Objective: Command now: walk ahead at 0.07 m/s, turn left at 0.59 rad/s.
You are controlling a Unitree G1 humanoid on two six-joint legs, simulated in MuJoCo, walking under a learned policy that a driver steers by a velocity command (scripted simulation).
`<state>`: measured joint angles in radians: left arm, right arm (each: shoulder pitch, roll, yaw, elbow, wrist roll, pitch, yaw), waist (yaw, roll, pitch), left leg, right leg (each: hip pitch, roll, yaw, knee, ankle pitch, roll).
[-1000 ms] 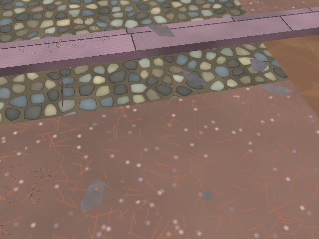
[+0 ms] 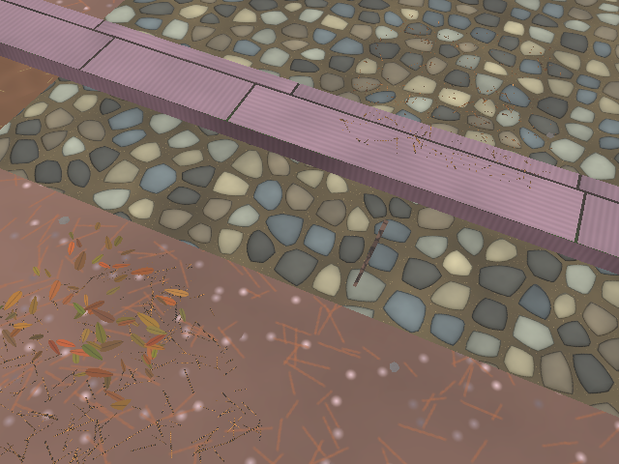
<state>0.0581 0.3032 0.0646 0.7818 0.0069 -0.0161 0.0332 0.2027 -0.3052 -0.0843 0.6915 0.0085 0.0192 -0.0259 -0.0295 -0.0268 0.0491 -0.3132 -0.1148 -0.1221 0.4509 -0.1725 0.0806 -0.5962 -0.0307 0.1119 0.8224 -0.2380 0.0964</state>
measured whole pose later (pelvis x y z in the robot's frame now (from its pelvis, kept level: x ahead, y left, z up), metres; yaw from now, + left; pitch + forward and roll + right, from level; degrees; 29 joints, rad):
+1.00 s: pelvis +0.05 -0.09 +0.00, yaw -20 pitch +2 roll +2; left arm 0.18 0.31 0.06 0.65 -0.01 0.02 0.01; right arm 0.11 -0.32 -0.09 0.70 -0.01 0.01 -0.05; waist 0.02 0.02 0.06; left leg -0.52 -0.01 -0.07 1.01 -0.39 -0.08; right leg -0.32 0.07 0.09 0.46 -0.18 -0.06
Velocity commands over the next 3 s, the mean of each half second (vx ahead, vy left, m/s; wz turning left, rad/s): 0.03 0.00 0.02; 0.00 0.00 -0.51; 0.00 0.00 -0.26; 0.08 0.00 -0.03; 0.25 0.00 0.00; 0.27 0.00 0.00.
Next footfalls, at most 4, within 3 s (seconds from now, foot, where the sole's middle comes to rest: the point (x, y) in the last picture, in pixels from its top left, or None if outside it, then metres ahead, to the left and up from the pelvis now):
0.14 right None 0.14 -0.15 -0.78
0.76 right None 0.08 -0.20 -0.78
1.22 left None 0.16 0.03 -0.78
2.42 left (370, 456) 0.45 -0.14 -0.78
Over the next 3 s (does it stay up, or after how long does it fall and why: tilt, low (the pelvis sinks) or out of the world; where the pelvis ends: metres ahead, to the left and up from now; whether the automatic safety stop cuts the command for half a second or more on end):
stays up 0.36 -0.22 0.01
